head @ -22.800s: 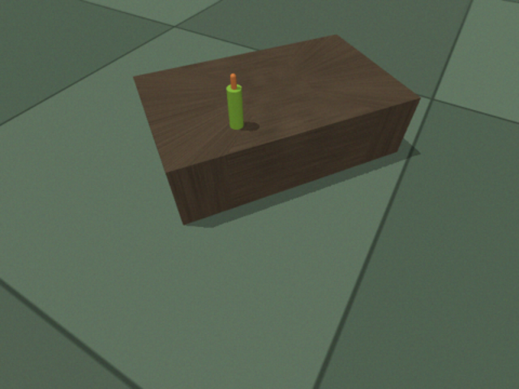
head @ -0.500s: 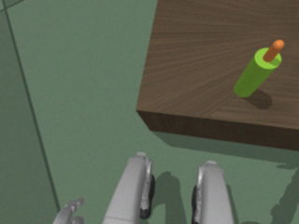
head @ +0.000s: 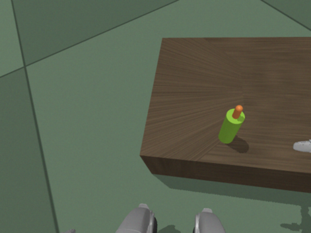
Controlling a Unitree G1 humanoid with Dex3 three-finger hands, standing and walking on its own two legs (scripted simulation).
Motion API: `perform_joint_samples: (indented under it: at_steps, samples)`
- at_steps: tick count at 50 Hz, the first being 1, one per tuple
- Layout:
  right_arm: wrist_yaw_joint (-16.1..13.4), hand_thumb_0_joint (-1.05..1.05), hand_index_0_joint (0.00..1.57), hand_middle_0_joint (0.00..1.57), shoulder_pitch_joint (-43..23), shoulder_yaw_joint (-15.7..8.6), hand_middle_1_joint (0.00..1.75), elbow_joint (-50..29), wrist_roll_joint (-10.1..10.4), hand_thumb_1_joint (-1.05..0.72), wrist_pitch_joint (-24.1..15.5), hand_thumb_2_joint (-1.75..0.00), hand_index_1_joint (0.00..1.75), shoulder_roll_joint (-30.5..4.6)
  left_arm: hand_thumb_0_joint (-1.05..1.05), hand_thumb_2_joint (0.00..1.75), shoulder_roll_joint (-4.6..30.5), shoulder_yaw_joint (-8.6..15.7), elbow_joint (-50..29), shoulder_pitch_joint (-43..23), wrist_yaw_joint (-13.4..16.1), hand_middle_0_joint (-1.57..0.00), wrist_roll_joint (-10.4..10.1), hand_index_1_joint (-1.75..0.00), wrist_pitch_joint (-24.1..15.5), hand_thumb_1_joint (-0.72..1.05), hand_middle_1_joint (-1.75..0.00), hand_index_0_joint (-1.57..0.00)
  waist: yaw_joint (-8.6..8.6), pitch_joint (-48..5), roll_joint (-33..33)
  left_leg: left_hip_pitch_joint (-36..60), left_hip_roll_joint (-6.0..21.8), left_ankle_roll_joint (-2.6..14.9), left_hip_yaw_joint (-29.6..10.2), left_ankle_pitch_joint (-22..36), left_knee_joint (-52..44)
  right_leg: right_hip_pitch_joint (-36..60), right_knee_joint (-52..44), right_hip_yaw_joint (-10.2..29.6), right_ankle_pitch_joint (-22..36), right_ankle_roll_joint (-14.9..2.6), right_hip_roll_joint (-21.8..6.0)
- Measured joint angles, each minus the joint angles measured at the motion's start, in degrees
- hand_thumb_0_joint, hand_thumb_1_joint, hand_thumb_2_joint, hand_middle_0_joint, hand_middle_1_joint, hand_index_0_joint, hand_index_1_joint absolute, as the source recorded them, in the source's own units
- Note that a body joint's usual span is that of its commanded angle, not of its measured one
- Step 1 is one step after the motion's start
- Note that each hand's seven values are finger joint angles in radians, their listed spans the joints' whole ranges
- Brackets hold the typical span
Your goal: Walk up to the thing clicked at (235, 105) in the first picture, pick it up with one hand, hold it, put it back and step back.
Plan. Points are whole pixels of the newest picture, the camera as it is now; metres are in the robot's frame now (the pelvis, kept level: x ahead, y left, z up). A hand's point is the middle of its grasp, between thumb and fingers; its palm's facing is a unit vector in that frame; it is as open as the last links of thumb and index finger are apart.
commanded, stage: rest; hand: right
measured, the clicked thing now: (231, 124) +0.50 -0.19 -0.22
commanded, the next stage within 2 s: home in 0.18 s
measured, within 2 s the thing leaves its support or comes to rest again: neither
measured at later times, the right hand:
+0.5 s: hand (253, 203) +0.21 -0.18 -0.05, palm faces +0.05 +0.99 -0.15, open 17.0 cm
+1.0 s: hand (240, 219) +0.17 -0.14 -0.03, palm faces +0.10 +0.98 -0.18, open 17.5 cm
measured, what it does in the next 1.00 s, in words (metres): stands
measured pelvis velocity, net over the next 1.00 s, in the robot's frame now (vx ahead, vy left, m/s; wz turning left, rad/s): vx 0.02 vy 0.04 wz -0.06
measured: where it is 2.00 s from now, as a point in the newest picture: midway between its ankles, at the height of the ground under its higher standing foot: outside the picture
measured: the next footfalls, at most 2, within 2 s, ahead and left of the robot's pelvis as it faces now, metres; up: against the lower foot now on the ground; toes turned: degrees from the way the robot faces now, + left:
none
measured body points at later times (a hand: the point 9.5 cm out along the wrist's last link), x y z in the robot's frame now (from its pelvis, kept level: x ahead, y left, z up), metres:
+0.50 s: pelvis +0.03 +0.02 +0.02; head +0.07 +0.02 +0.47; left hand +0.20 +0.27 -0.06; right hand +0.21 -0.23 -0.04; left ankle +0.04 +0.16 -0.67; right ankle +0.02 -0.10 -0.67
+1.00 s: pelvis +0.02 +0.04 +0.01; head +0.04 +0.04 +0.46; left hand +0.20 +0.28 -0.05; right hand +0.17 -0.19 -0.02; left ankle +0.03 +0.16 -0.67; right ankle +0.02 -0.10 -0.67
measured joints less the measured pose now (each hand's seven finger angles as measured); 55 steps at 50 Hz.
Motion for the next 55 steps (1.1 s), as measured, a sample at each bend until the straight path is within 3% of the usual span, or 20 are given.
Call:
perform_joint_samples:
  at_steps: [7,12,18,22,31,37,43,49,55]
  samples:
    - [-0.86,-0.01,0.11,0.11,11.65,6.08,0.09,-11.71,-0.13,0.37,7.34,-0.12,0.09,9.84,0.01,0.90,-2.18,-0.13,0.25,-0.68,1.38,-0.21,-0.38,-0.30,-2.27,0.90,-0.29,-0.20,-1.99,-0.69,0.02,7.75,0.51,0.53,-0.10,0.23,-4.34,7.85,-4.74,-0.33,0.57,0.02,0.58]
    - [-2.81,-0.01,0.12,0.11,19.73,10.15,0.10,-20.96,0.15,0.39,12.51,-0.10,0.10,13.61,0.01,0.90,-3.07,0.37,-0.58,-2.37,2.18,-0.21,-0.48,-0.30,-3.53,0.89,-0.29,-0.20,-3.14,-0.27,-1.14,12.47,0.83,0.25,-0.01,0.08,-6.37,12.74,-7.32,-0.33,0.79,0.21,0.90]
    - [-4.17,-0.01,0.12,0.11,28.77,14.99,0.11,-29.25,2.12,0.45,18.43,-0.08,0.11,18.11,0.01,0.89,-3.32,0.89,-1.51,-4.64,2.13,-0.20,-0.67,-0.30,-5.02,0.90,-0.29,-0.20,-4.16,-0.58,-2.68,15.06,1.14,0.05,0.18,-0.65,-6.93,15.78,-9.11,-0.19,0.85,0.61,1.18]
    - [-6.25,-0.01,0.11,0.11,36.34,17.22,0.11,-37.67,2.80,0.49,19.46,-0.07,0.11,21.97,0.01,0.89,-3.53,0.89,-2.16,-6.09,2.50,-0.20,-0.48,-0.30,-6.43,0.90,-0.29,-0.20,-4.80,-0.48,-2.41,15.18,1.13,0.51,0.21,-1.74,-5.58,16.47,-8.99,-0.14,0.45,1.13,1.11]
    - [-13.58,-0.01,0.09,0.08,53.27,22.15,0.08,-56.92,1.22,0.50,20.03,-0.08,0.08,28.86,0.01,0.90,-4.70,1.25,-4.94,-7.94,3.89,-0.20,0.76,-0.30,-9.55,0.91,-0.29,-0.20,-5.56,-1.26,-1.50,14.30,0.95,1.69,1.44,-4.53,-1.57,15.87,-6.48,1.21,-1.11,2.43,0.88]
    - [-15.05,-0.01,0.07,0.07,54.69,22.17,0.07,-59.00,0.33,0.51,19.98,-0.07,0.07,28.66,0.02,0.90,-4.94,1.14,-5.42,-8.92,4.82,-0.20,1.68,-0.30,-11.37,0.90,-0.30,-0.20,-5.68,-1.35,-1.64,13.93,0.98,2.24,2.07,-5.41,0.27,15.53,-5.23,1.91,-1.43,3.01,0.89]
    - [-15.13,-0.01,0.06,0.06,53.86,21.28,0.06,-59.81,0.82,0.53,20.60,-0.06,0.06,27.12,0.02,0.91,-4.31,1.28,-4.81,-8.23,4.95,-0.20,2.00,-0.30,-12.63,0.90,-0.30,-0.20,-5.03,-1.55,-2.04,14.25,0.92,2.41,2.15,-5.21,0.37,15.90,-5.26,2.01,-1.14,3.19,0.84]
    - [-14.54,-0.01,0.06,0.05,54.15,22.08,0.05,-59.90,1.71,0.55,22.22,-0.05,0.05,27.85,0.02,0.91,-3.60,1.56,-4.44,-6.49,4.76,-0.20,1.64,-0.30,-13.42,0.90,-0.30,-0.20,-4.57,-1.81,-2.24,13.92,0.79,2.26,1.63,-4.56,0.06,15.73,-5.41,1.50,-0.78,3.03,0.71]
    - [-14.95,-0.01,0.06,0.05,54.27,21.79,0.05,-61.00,1.22,0.56,22.42,-0.05,0.05,27.60,0.02,0.91,-3.98,1.65,-4.20,-5.35,4.92,-0.20,1.72,-0.30,-13.79,0.90,-0.30,-0.20,-4.77,-1.17,-1.66,13.05,0.74,2.12,1.28,-4.12,0.48,14.92,-4.82,1.18,-0.59,2.85,0.66]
